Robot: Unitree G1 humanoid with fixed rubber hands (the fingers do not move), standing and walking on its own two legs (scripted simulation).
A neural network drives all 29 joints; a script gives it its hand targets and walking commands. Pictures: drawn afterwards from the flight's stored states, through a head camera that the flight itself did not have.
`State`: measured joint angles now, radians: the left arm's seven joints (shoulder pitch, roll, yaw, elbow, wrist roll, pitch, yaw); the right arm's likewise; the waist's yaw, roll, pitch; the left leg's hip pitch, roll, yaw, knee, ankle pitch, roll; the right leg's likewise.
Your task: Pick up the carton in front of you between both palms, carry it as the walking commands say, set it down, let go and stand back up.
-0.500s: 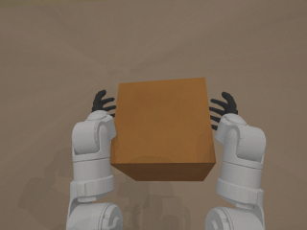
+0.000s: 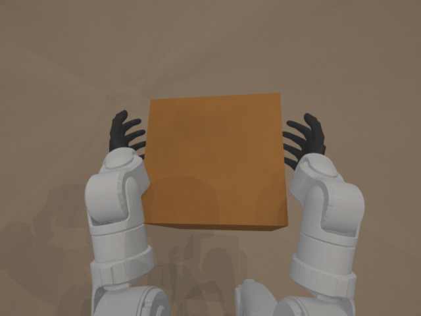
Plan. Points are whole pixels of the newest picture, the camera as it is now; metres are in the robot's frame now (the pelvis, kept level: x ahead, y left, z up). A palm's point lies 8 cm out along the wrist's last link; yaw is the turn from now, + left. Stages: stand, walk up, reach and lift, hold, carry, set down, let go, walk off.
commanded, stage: carry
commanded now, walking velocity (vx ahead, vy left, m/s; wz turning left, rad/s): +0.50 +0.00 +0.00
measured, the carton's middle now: (219, 175) +0.37 -0.02 +0.03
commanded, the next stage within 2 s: none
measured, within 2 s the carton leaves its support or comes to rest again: neither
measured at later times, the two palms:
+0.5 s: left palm (129, 10) +0.65 +0.15 +0.21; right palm (273, 15) +0.66 -0.15 +0.20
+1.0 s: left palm out of the picture +0.94 +0.12 +0.26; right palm out of the picture +0.96 -0.17 +0.24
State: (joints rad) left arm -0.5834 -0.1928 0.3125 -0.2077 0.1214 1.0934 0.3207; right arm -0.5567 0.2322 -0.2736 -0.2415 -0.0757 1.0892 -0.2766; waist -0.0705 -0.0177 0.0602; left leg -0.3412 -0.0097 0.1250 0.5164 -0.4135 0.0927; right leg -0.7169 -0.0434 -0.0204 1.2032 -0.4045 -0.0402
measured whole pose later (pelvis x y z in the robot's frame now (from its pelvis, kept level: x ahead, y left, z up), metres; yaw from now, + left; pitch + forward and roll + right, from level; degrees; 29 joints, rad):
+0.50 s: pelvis +0.31 -0.02 +0.04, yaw +1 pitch +3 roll +0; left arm -0.68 -0.15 0.28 -0.09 0.06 1.15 0.33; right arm -0.61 0.19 -0.33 -0.18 -0.13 1.16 -0.23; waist 0.05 0.00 -0.04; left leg -0.71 0.07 0.09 0.93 -0.40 0.06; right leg -0.17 -0.02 -0.12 0.42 -0.46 0.01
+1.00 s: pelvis +0.60 -0.05 +0.08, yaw +0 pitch +3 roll +0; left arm -0.71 -0.15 0.31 -0.02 0.08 1.17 0.31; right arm -0.65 0.16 -0.33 -0.10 -0.11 1.20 -0.24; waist 0.09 0.03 -0.06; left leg -0.45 0.02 0.03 1.21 -0.55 0.05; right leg -0.43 0.01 -0.14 0.64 -0.41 -0.04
